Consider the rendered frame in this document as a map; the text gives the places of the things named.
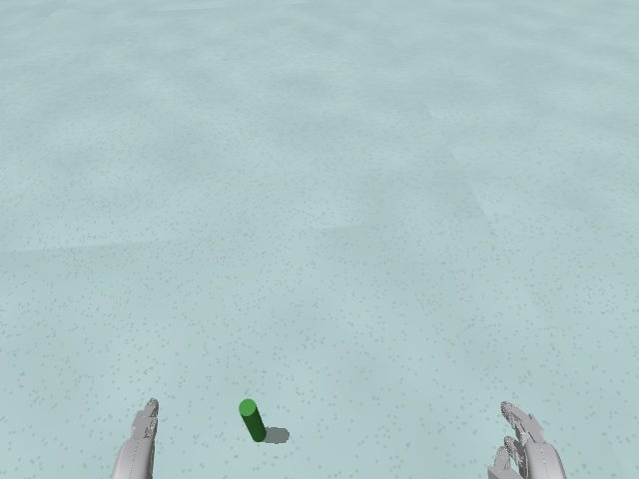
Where can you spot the right robot hand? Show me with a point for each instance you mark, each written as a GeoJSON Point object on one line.
{"type": "Point", "coordinates": [535, 458]}

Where can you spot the left robot hand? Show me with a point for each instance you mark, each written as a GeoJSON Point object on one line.
{"type": "Point", "coordinates": [135, 458]}

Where can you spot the can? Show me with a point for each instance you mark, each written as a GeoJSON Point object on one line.
{"type": "Point", "coordinates": [253, 420]}

